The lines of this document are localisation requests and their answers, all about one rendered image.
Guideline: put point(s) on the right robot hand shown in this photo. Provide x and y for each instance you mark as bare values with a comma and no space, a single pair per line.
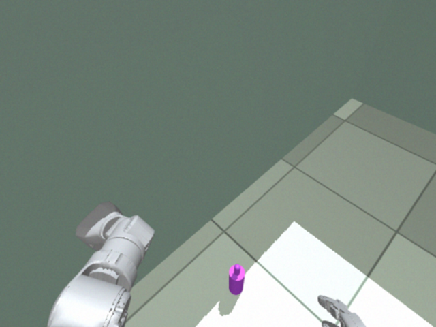
340,312

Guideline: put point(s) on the left robot arm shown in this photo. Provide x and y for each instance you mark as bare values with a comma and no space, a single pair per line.
99,295

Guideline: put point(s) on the left robot hand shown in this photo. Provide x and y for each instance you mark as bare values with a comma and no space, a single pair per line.
88,229

